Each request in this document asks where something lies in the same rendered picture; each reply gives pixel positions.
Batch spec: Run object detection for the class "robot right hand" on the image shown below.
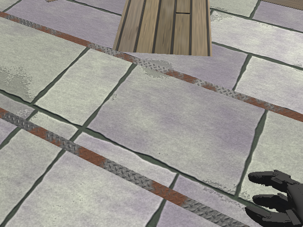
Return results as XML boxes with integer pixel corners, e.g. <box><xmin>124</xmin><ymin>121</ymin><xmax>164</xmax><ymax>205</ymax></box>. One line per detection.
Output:
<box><xmin>244</xmin><ymin>169</ymin><xmax>303</xmax><ymax>227</ymax></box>

